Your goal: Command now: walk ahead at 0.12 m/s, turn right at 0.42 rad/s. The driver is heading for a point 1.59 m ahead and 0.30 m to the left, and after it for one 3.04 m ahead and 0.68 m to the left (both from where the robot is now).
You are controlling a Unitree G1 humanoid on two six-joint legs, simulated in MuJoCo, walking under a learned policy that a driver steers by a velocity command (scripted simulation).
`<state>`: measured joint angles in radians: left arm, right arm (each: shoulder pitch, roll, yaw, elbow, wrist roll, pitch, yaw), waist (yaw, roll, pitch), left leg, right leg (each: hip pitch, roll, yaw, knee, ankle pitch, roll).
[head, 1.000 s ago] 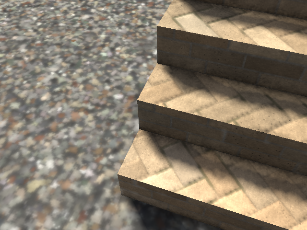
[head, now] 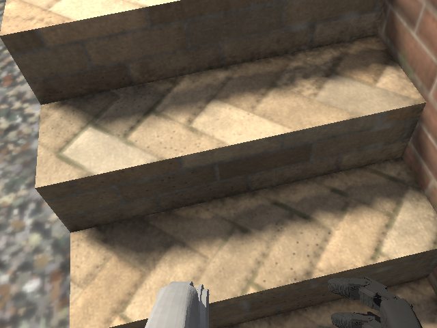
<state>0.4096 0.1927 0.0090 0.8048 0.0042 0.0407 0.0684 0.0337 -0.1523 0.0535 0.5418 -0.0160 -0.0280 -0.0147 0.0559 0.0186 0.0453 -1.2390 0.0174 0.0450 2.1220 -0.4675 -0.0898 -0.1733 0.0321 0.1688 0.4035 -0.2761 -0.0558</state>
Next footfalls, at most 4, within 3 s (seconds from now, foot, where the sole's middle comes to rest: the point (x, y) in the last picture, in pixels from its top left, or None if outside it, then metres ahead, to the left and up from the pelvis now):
0.12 left None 0.21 0.13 -0.59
0.90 right None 0.10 -0.30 -0.79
1.30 left None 0.22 -0.07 -0.59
1.76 right None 0.31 -0.29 -0.59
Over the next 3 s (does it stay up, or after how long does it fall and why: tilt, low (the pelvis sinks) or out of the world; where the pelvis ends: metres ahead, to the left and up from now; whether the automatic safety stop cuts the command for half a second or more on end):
stays up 0.69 0.18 0.54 its command is cut before an obstacle after 0.9 s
